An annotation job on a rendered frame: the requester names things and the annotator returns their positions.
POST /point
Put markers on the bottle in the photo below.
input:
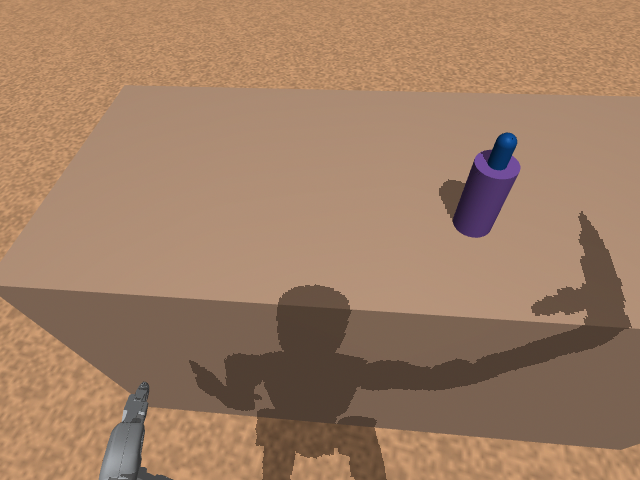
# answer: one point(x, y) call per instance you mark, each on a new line
point(490, 180)

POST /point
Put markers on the left robot hand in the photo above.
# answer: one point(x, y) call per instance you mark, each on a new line
point(122, 459)

